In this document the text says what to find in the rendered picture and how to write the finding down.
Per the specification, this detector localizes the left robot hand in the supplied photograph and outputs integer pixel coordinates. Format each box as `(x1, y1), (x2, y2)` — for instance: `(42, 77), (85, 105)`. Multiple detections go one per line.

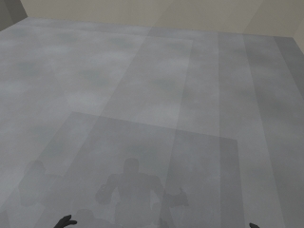
(54, 215), (77, 228)

